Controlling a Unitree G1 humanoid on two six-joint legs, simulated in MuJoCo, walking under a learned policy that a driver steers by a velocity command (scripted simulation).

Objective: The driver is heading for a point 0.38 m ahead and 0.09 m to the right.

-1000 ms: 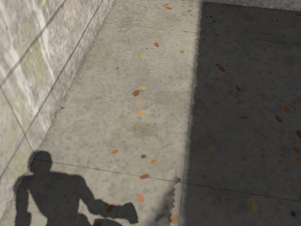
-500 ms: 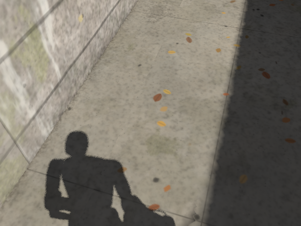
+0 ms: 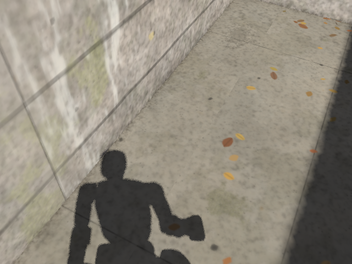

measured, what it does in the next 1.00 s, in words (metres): walks ahead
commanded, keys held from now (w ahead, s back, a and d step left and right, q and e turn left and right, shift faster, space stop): no key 0.40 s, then w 0.52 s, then no key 0.08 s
